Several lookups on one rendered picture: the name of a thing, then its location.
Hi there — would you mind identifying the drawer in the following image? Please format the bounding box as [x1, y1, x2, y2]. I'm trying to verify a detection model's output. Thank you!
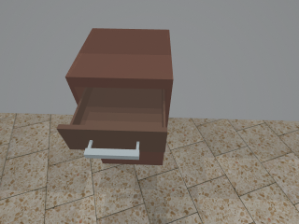
[56, 87, 168, 153]

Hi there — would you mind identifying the cabinet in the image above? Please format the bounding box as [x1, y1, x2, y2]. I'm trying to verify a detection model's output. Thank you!
[65, 28, 174, 165]

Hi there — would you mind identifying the handle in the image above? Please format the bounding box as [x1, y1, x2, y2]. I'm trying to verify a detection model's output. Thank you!
[83, 140, 140, 160]

